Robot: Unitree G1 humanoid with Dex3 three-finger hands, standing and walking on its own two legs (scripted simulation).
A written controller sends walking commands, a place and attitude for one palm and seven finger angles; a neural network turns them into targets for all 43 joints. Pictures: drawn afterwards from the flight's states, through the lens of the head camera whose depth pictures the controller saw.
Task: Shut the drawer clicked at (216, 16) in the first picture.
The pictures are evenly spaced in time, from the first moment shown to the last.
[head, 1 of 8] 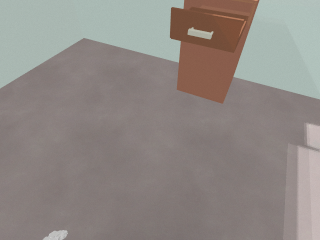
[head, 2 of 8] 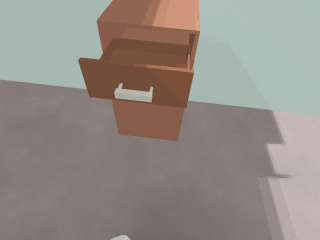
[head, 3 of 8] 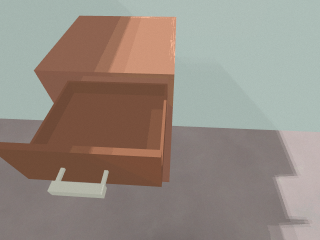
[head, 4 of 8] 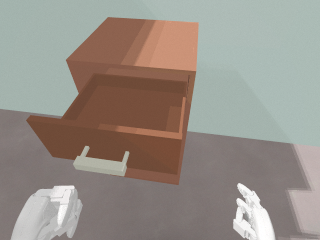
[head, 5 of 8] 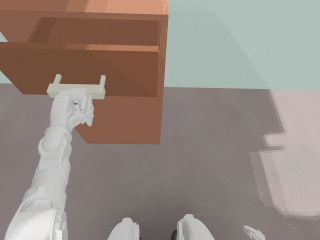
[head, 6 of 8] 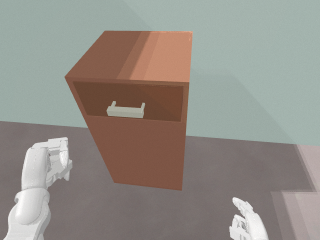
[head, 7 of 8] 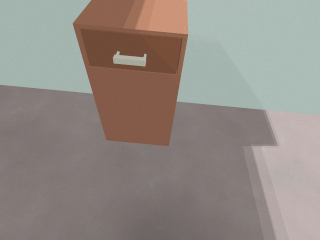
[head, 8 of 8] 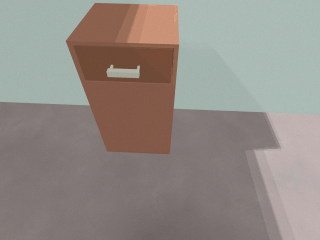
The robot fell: no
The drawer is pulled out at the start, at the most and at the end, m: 0.29 0.29 0.00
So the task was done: yes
